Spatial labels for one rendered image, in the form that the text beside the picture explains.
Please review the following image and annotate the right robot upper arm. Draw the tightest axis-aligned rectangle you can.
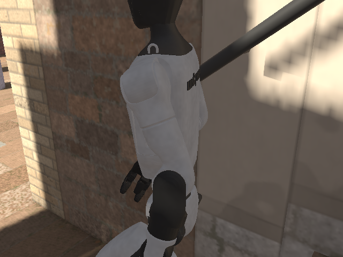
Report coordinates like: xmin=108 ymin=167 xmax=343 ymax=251
xmin=189 ymin=43 xmax=208 ymax=130

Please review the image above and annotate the right robot hand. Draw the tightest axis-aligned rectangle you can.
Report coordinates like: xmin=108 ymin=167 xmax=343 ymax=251
xmin=120 ymin=161 xmax=152 ymax=202

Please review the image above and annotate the robot left forearm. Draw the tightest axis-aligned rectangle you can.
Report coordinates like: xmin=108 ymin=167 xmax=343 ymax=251
xmin=140 ymin=170 xmax=187 ymax=257

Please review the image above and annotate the robot torso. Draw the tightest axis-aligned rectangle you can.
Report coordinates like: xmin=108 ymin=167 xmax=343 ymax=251
xmin=126 ymin=43 xmax=200 ymax=246

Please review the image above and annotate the left robot upper arm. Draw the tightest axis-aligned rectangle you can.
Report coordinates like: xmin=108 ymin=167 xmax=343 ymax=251
xmin=120 ymin=56 xmax=195 ymax=196

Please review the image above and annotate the left robot thigh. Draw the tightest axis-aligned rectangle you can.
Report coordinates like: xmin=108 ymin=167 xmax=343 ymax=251
xmin=96 ymin=222 xmax=172 ymax=257

